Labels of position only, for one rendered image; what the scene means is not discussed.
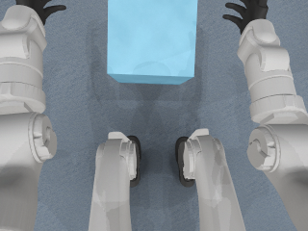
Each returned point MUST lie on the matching robot left forearm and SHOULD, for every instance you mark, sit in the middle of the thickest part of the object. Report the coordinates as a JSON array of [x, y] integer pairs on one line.
[[22, 41]]

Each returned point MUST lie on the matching robot right hand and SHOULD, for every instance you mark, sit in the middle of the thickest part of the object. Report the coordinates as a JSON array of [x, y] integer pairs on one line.
[[255, 9]]

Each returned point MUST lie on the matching left robot shin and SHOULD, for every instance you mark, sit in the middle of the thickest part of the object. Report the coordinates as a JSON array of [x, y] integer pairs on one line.
[[111, 135]]

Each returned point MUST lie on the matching left robot upper arm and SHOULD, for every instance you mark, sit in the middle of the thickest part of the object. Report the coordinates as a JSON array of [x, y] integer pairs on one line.
[[27, 140]]

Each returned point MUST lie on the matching robot left hand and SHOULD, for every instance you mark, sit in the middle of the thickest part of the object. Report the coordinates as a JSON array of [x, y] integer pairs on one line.
[[38, 5]]

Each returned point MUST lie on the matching right robot thigh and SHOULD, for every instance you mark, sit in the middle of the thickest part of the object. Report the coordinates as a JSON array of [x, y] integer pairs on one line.
[[218, 204]]

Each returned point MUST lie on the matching carton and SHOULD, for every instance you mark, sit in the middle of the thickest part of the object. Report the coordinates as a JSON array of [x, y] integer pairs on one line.
[[151, 41]]

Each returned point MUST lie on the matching right robot upper arm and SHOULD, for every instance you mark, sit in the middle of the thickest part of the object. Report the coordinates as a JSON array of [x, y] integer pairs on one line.
[[281, 152]]

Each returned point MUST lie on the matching robot right forearm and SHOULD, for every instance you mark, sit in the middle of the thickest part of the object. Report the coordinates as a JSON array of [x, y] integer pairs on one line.
[[269, 77]]

